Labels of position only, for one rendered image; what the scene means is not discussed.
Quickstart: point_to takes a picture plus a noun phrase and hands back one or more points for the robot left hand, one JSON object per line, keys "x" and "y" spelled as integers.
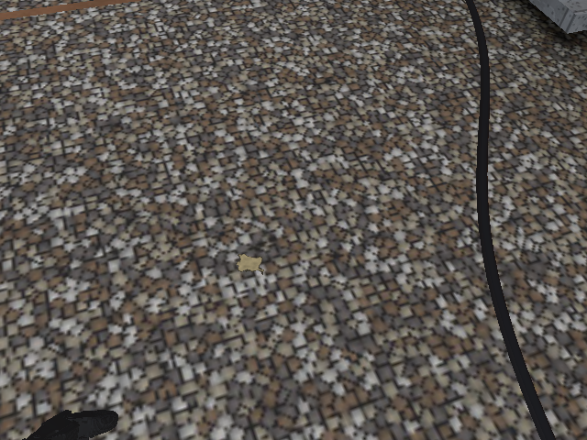
{"x": 76, "y": 426}

